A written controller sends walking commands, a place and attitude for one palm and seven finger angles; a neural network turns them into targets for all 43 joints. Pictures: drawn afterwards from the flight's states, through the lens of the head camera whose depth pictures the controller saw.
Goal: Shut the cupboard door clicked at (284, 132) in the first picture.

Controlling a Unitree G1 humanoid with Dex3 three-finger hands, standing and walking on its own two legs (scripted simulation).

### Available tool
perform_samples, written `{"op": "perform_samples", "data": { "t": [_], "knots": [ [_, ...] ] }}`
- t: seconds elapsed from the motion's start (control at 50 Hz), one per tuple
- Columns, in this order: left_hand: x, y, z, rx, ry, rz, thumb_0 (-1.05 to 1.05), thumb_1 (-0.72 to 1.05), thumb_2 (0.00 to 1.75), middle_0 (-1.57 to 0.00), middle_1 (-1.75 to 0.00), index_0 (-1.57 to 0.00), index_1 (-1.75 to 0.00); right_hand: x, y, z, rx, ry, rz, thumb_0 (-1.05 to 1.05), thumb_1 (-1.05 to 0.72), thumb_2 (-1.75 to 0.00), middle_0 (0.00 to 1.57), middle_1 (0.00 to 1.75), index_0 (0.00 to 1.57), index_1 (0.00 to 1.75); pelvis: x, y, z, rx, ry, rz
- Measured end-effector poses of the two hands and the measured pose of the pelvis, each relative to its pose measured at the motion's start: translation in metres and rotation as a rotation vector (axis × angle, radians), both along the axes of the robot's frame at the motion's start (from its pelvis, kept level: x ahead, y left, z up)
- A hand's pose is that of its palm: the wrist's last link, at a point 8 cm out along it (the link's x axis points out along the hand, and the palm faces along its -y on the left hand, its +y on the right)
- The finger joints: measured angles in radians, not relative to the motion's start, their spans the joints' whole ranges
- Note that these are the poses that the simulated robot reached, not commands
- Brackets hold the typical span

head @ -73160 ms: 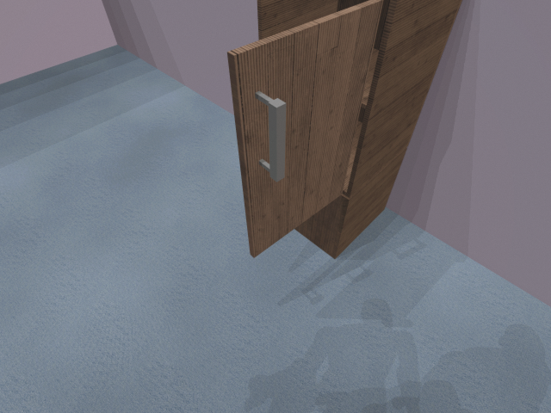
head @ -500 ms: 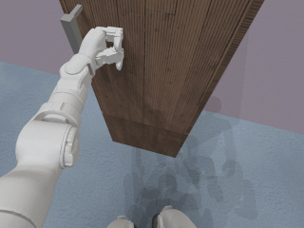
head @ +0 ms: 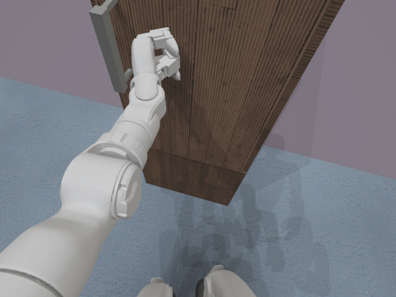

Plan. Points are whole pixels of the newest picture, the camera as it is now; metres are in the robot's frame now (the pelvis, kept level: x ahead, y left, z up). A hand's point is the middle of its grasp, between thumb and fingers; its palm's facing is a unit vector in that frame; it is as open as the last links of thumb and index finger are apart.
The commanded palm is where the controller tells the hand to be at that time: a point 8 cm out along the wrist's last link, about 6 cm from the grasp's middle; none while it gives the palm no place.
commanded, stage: pull the fist back off the door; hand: left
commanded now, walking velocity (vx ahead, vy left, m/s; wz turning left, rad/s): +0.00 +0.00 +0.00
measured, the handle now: (116, 49) +0.58 +0.10 +0.14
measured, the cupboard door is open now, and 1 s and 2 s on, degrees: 0 0 0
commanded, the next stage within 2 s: draw the hand back to the body in 0.62 s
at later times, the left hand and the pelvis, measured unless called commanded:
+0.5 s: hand (184, 80) +0.50 -0.03 +0.13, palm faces -0.10 -0.99 -0.02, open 3.1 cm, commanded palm +0.46 +0.03 +0.14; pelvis +0.02 +0.00 +0.02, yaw -5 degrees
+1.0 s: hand (144, 99) +0.43 +0.05 +0.16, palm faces -0.01 -1.00 -0.03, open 3.1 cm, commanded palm +0.39 +0.09 +0.17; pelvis +0.03 -0.03 +0.04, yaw -4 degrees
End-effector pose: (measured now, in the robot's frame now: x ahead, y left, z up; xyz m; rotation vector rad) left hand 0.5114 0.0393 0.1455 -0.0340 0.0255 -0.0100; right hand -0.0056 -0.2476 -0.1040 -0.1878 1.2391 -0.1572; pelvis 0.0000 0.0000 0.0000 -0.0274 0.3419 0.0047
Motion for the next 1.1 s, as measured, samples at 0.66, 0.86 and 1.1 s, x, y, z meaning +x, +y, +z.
{"op": "perform_samples", "data": {
  "t": [0.66, 0.86, 1.1],
  "knots": [
    [-0.057, -0.003, -0.008, 0.034, -0.076, -0.073, 0.02, 0.90, 0.91, -1.30, -1.50, -1.30, -1.50, 0.066, -0.015, 0.018, 0.057, -0.167, -0.075, 0.00, -0.91, -0.90, 0.20, 0.30, 0.20, 0.30, 0.033, -0.013, 0.029, 0.025, -0.153, -0.084],
    [-0.064, 0.003, 0.005, 0.027, -0.020, -0.062, 0.02, 0.90, 0.90, -1.30, -1.50, -1.30, -1.50, 0.136, -0.023, 0.038, 0.058, -0.321, -0.011, 0.00, -0.91, -0.90, 0.20, 0.30, 0.20, 0.30, 0.033, -0.026, 0.036, 0.038, -0.186, -0.078],
    [-0.138, 0.079, 0.026, 0.078, -0.123, -0.061, 0.02, 0.90, 0.90, -1.30, -1.51, -1.30, -1.50, 0.156, -0.030, 0.053, 0.045, -0.390, 0.014, 0.01, -0.91, -0.90, 0.20, 0.30, 0.20, 0.30, 0.027, -0.030, 0.044, 0.028, -0.285, -0.052]
  ]
}}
